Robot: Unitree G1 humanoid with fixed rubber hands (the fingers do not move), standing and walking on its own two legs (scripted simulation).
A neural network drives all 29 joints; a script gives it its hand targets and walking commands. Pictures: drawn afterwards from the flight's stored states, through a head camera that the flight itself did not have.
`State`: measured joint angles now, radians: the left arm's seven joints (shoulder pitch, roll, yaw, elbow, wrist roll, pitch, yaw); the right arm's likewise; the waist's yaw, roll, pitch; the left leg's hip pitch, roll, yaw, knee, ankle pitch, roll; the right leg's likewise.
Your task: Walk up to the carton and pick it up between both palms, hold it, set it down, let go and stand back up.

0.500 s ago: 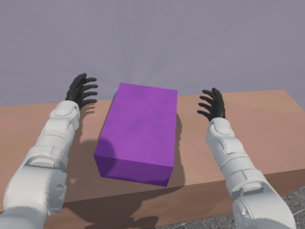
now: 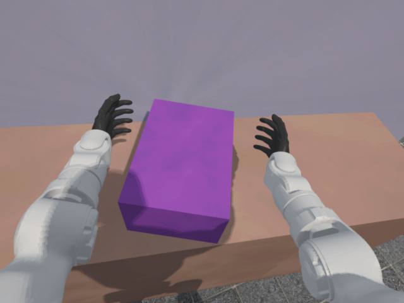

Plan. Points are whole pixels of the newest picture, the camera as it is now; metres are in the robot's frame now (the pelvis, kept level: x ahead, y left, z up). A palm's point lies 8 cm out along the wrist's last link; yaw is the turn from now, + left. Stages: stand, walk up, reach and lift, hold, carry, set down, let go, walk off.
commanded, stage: reach and lift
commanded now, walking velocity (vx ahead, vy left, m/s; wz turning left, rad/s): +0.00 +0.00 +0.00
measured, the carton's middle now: (184, 167) +0.45 +0.00 -0.04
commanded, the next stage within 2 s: none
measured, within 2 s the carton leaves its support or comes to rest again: neither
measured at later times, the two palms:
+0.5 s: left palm (109, 155) +0.46 +0.16 +0.00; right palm (262, 172) +0.40 -0.17 +0.01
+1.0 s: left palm (116, 159) +0.46 +0.15 +0.00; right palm (249, 180) +0.39 -0.14 -0.01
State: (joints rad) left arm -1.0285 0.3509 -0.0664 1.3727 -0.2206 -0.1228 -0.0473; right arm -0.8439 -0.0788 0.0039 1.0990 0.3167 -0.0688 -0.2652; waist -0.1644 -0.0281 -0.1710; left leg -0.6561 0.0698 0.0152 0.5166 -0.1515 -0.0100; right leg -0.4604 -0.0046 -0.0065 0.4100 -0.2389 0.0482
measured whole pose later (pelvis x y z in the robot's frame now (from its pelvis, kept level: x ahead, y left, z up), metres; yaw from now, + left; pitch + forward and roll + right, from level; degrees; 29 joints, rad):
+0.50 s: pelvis -0.02 +0.02 -0.03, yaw -1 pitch +28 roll -5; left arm -1.09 0.28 -0.06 1.55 -0.19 -0.38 -0.01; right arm -0.88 -0.06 -0.13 1.28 0.20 -0.34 -0.20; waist -0.15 0.01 -0.27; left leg -1.02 0.07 0.00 0.75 -0.21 0.01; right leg -0.83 -0.01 -0.01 0.67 -0.32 0.07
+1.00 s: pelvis -0.03 +0.03 -0.03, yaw +0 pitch +26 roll -6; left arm -1.11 0.18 0.24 1.47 0.17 -0.41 0.01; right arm -0.86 0.06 -0.62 1.19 -0.26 -0.44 -0.18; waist -0.11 0.00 -0.18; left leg -1.00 0.06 -0.01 0.72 -0.18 0.02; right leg -0.78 -0.01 -0.03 0.61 -0.28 0.08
